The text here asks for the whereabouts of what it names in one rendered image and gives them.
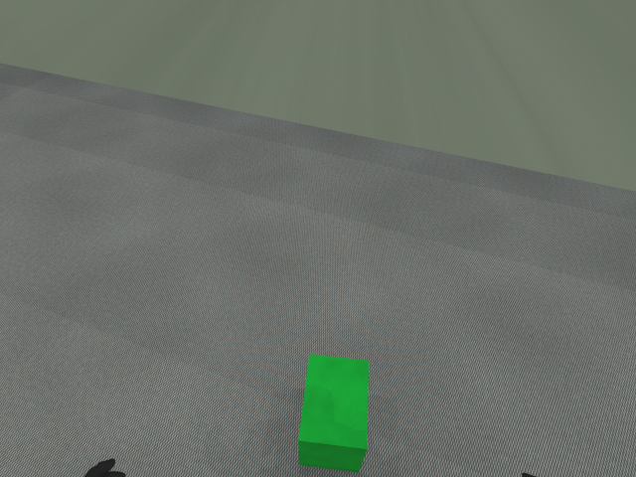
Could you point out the carton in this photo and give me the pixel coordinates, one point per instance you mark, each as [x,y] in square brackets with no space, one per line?
[334,421]

